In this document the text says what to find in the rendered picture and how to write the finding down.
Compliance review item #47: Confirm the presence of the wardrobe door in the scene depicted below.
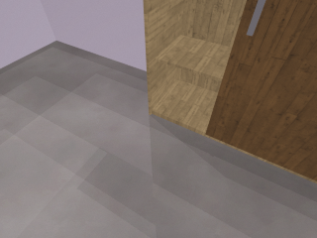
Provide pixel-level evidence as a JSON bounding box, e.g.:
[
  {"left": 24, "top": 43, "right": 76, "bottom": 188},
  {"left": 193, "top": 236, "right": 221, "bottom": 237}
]
[{"left": 205, "top": 0, "right": 317, "bottom": 181}]

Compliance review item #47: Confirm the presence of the handle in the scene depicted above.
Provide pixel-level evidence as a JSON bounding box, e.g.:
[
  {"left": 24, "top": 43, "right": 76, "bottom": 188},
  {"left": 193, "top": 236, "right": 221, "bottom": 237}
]
[{"left": 246, "top": 0, "right": 266, "bottom": 36}]

